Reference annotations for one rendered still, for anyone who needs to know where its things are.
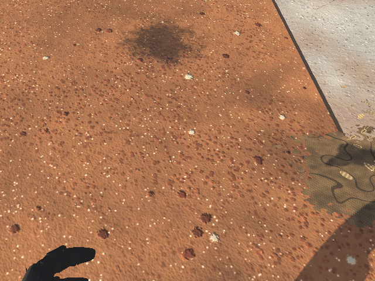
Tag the left robot hand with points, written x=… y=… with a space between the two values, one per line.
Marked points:
x=58 y=260

